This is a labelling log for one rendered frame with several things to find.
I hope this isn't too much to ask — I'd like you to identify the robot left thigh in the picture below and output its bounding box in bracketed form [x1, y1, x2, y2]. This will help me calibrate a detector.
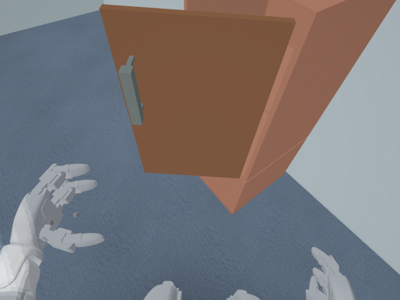
[144, 284, 183, 300]

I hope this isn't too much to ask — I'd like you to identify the robot left hand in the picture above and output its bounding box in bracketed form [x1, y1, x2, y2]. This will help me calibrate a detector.
[10, 163, 104, 253]

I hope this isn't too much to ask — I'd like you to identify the right robot shin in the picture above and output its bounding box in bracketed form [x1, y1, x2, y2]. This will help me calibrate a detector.
[235, 289, 247, 294]

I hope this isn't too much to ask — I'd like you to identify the handle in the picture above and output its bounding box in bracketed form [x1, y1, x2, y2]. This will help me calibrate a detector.
[118, 56, 144, 125]

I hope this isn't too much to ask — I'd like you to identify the cupboard door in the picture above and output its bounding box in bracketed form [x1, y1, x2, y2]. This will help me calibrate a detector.
[99, 4, 296, 178]

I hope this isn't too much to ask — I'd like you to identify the robot left forearm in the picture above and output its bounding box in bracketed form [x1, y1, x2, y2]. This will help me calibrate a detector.
[0, 243, 44, 300]

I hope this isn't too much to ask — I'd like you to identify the robot right hand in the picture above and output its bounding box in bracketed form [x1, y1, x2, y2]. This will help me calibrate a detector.
[306, 247, 356, 300]

